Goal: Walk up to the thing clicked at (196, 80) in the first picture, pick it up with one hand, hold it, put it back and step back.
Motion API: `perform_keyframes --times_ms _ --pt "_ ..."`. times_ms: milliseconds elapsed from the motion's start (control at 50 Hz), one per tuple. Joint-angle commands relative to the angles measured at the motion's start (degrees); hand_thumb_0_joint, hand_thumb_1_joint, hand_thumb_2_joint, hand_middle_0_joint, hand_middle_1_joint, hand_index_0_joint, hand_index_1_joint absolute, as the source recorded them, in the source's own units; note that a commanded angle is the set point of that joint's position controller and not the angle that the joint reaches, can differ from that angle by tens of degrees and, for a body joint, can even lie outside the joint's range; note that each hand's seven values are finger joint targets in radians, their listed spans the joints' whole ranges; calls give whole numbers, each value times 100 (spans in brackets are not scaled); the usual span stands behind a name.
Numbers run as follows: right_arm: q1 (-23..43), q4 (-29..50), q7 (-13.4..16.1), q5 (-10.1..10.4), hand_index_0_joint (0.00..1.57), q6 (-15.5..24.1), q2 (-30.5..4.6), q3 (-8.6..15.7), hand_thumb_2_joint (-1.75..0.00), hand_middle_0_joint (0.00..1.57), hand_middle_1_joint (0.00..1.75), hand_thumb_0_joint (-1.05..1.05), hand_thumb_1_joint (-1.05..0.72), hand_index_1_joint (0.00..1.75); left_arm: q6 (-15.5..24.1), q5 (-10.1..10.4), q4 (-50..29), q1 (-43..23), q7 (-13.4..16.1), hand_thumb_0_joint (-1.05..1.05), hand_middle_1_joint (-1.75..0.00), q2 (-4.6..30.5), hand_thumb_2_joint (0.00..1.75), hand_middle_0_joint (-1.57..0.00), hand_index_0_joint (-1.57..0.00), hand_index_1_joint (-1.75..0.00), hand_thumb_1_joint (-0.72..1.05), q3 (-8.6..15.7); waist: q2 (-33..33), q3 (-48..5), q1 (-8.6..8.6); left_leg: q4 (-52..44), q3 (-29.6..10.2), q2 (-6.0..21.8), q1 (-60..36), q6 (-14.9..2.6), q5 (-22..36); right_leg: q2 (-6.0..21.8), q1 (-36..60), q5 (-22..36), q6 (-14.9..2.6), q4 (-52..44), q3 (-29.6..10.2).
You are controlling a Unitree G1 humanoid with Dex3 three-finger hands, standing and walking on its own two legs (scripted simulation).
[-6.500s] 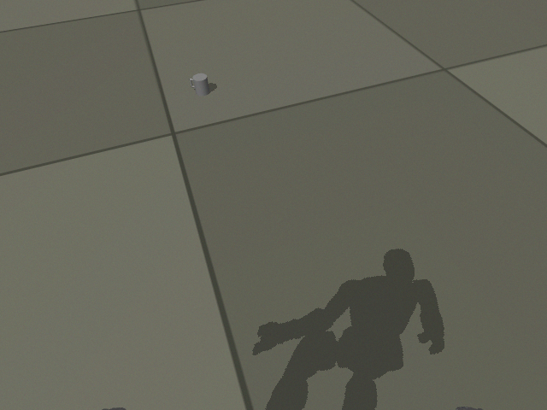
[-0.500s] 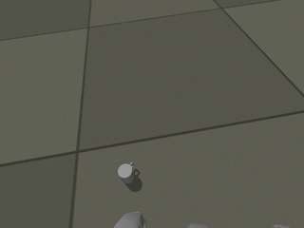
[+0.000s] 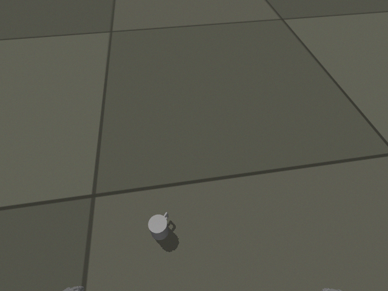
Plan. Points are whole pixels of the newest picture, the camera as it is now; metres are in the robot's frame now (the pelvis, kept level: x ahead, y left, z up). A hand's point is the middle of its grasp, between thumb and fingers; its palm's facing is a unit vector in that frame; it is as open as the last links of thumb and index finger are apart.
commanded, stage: walk up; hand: left
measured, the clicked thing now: (160, 224) +0.48 +0.19 -0.72
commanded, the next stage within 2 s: stand in 1.10 s
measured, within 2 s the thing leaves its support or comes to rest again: neither
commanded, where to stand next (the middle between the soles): +0.08 +0.03 m, yaw -3 degrees
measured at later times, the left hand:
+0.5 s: hand out of the picture +0.11 +0.27 -0.15, palm faces -0.05 -0.93 -0.36, open 7.3 cm
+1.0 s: hand out of the picture +0.11 +0.26 -0.15, palm faces -0.06 -0.93 -0.35, open 7.3 cm
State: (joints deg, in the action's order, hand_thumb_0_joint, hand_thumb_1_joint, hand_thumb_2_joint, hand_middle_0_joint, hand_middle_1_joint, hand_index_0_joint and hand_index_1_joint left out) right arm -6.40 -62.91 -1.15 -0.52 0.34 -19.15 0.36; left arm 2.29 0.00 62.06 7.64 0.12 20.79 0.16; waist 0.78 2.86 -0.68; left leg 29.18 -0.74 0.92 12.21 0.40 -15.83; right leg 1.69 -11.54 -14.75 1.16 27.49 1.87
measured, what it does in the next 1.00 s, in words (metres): stands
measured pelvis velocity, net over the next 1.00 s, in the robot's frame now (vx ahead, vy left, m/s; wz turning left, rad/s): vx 0.02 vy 0.01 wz -0.03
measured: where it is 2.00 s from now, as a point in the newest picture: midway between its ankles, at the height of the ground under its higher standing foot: outside the picture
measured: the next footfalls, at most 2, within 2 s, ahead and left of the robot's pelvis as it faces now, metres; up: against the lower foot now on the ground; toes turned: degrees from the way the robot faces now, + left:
none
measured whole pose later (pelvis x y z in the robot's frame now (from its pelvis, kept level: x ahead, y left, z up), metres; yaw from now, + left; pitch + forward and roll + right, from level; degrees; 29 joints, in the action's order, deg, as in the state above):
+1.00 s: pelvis +0.02 +0.01 +0.01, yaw -2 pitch -1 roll +0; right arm -4.5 -65.2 -0.9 -0.7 -0.1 -20.1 1.5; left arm 1.2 -1.0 65.6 4.4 0.3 20.1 -0.1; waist 0.1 2.6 0.3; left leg 19.3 1.6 -0.2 5.5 -0.5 -12.5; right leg 2.7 -6.4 -11.7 2.4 19.5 -0.2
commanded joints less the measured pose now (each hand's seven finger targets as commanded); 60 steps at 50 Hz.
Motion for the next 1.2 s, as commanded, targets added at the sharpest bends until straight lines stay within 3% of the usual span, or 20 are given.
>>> perform_keyframes --times_ms 0,80,200,280,520,660,800,1060,1080,1120,1180 --pt "259 216 134 48 20 135 -1449 317 -90 20 30 0 -90 30 90 53 -223 -346 106 0 -30 1250 90 -20 -20 -30 90 248 -373 -677 13 -689 -586 714 -392 -362 2249 422 419 1348 -213 -328 -331" --pt "409 196 143 50 20 119 -1453 336 -90 20 30 0 -90 30 66 18 -138 -468 101 0 -30 1220 90 -20 -20 -30 90 212 -330 -726 26 -790 -469 703 -568 -340 2316 450 531 1434 -180 -504 -310" --pt "560 153 122 32 20 93 -1411 355 -90 20 30 0 -90 30 38 -10 -18 -662 80 0 -30 1200 90 -20 -20 -30 90 194 -238 -585 59 -1088 -400 633 -492 -259 1740 510 653 1358 -137 -731 -383" --pt "583 163 113 25 20 101 -1387 354 -90 20 30 0 -90 30 49 -19 4 -677 78 0 -30 1239 90 -20 -20 -30 90 208 -94 -747 62 -1045 -272 581 -721 -224 1990 601 748 1725 -133 -788 -440" --pt "594 94 94 -4 20 79 -1408 347 -90 20 30 0 -90 30 18 -57 57 -706 66 0 -30 1234 90 -20 -20 -30 90 196 -140 -422 69 -1358 -311 555 -558 -213 1069 542 606 1085 -119 -950 -486" --pt "499 93 102 4 20 84 -1369 332 -90 20 30 0 -90 30 34 -62 37 -587 84 0 -30 1236 90 -20 -20 -30 90 220 -51 -643 61 -1208 -231 550 -801 -220 1606 591 704 1536 -121 -932 -486" --pt "467 104 98 11 20 57 -1343 333 -90 20 30 0 -90 30 19 -72 36 -607 89 0 -30 1213 90 -20 -20 -30 90 219 -61 -474 88 -1244 -240 532 -717 -204 1382 555 614 1430 -120 -972 -484" --pt "443 171 106 -13 20 56 -1366 358 -90 20 30 0 -90 30 13 -85 -62 -545 100 0 -30 1182 90 -20 -20 -30 90 221 -124 -584 75 -1257 -182 574 -823 -212 1662 539 687 1688 -137 -903 -473" --pt "537 187 130 10 20 90 -1248 295 -90 20 30 0 -90 30 -23 -30 -30 -547 106 0 -30 1149 90 -20 -20 -30 90 224 104 -507 64 -1309 -372 691 -849 -180 2140 575 622 1805 -139 -941 -478" --pt "485 171 150 13 20 118 -1336 311 -90 20 30 0 -90 30 -41 -21 -50 -538 107 0 -30 1126 90 -20 -20 -30 90 227 26 -587 73 -1216 -313 712 -977 -154 2516 608 711 2046 -140 -956 -508" --pt "453 141 163 22 20 139 -1347 298 -90 20 30 0 -90 30 -49 -30 -59 -492 91 0 -30 1103 90 -20 -20 -30 90 225 -167 -724 93 -1213 -274 695 -974 -121 2602 621 925 2167 -124 -994 -505"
